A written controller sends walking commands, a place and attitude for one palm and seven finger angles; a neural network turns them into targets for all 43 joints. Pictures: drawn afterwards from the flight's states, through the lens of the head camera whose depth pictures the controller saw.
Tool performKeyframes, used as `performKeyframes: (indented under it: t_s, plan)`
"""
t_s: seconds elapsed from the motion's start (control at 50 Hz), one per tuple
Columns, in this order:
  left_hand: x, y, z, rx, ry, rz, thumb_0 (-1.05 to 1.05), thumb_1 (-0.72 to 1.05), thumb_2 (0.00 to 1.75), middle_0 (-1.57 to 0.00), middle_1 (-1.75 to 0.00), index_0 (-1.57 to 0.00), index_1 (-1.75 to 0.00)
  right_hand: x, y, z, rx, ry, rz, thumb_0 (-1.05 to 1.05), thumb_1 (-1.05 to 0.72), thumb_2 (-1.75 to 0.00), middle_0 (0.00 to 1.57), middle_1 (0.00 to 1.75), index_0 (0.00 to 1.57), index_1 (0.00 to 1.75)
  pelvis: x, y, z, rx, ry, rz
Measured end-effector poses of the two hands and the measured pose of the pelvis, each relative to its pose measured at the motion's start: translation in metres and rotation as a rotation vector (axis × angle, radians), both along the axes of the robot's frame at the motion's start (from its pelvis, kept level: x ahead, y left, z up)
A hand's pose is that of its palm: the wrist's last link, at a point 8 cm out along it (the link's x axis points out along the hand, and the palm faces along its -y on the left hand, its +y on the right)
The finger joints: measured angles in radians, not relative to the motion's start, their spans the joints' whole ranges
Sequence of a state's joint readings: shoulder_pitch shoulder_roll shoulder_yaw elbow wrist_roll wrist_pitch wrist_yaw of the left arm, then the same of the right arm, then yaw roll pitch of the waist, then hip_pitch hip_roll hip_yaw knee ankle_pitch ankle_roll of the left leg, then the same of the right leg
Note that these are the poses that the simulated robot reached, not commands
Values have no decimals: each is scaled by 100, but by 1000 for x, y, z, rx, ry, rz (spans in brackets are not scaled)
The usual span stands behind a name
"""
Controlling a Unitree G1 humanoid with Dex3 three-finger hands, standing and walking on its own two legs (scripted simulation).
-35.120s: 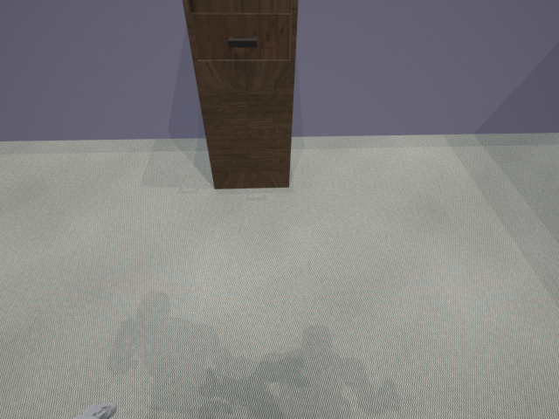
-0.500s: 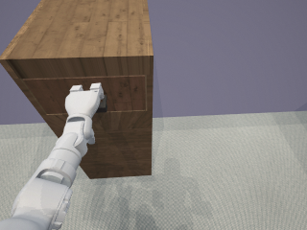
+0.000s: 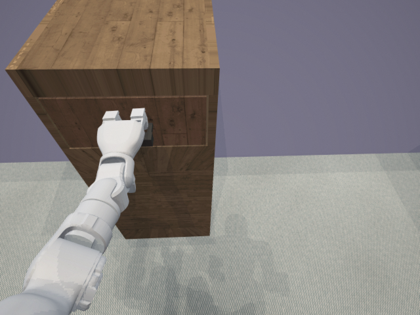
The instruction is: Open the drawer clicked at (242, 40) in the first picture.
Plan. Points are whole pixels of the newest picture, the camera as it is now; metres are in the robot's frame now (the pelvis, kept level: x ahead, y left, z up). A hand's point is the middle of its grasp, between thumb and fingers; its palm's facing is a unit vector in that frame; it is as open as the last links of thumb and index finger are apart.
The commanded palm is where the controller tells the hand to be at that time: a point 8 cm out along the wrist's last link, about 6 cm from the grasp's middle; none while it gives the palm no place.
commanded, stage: lower the fingers behind the handle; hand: left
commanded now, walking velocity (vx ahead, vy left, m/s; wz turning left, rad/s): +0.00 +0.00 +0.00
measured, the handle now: (130, 133) +0.50 +0.19 +0.03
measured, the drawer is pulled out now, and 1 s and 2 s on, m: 0.00 0.00 0.00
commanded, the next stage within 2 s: lift the hand off the handle in 0.14 s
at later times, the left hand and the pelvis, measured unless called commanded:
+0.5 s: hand (129, 152) +0.45 +0.18 +0.03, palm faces +0.03 -0.01 -1.00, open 14.1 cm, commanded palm +0.43 +0.17 +0.06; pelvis -0.01 +0.00 +0.00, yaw +1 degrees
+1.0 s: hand (129, 142) +0.45 +0.17 +0.06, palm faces +0.02 -0.06 -1.00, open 13.9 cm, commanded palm +0.43 +0.17 +0.13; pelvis +0.00 +0.00 +0.01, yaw +0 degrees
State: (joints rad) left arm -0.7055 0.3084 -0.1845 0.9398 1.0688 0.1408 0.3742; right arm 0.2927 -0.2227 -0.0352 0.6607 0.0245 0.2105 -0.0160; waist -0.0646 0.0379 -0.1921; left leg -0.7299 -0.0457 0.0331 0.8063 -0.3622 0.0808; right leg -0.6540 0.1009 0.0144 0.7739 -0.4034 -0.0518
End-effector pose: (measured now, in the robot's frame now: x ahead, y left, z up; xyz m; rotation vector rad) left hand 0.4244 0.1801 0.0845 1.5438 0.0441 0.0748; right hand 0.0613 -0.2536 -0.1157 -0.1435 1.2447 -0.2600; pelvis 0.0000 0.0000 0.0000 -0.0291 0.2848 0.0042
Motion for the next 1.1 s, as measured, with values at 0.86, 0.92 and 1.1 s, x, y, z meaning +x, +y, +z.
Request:
performKeyframes:
  t_s: [0.86, 0.92, 1.1]
  plan:
    - [2, 1, 7, -20, 60, -4, 0, -49, 30, -30, -117, -27, -118, -33, -3, 0, -28, 11, -36, 0, -90, -90, 20, 30, 20, 30, -11, 1, 2, -3, -18, 4]
    - [2, 1, 12, -32, 42, -30, 0, -49, 30, -31, -117, -29, -118, -35, -3, 1, -27, 17, -41, 0, -90, -90, 20, 30, 20, 30, -7, 2, 4, -1, -24, 1]
    - [7, -5, 40, -28, -20, -41, 0, -49, 30, -36, -121, -36, -122, -15, -2, 4, 0, -5, -34, 0, -90, -90, 20, 30, 20, 30, 4, 3, 12, 4, -53, -1]
